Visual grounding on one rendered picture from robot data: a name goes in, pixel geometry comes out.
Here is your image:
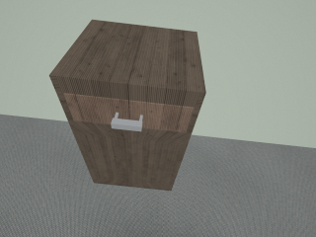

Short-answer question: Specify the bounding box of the handle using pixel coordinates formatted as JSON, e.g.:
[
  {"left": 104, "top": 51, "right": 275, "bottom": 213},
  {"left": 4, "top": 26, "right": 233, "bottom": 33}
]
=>
[{"left": 111, "top": 113, "right": 143, "bottom": 132}]

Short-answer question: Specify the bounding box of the drawer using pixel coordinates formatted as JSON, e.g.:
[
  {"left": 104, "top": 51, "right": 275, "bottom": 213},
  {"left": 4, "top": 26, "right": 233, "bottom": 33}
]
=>
[{"left": 63, "top": 93, "right": 194, "bottom": 132}]

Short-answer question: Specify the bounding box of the cabinet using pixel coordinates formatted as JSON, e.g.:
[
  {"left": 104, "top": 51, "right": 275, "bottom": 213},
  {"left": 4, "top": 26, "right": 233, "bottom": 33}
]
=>
[{"left": 49, "top": 20, "right": 206, "bottom": 191}]

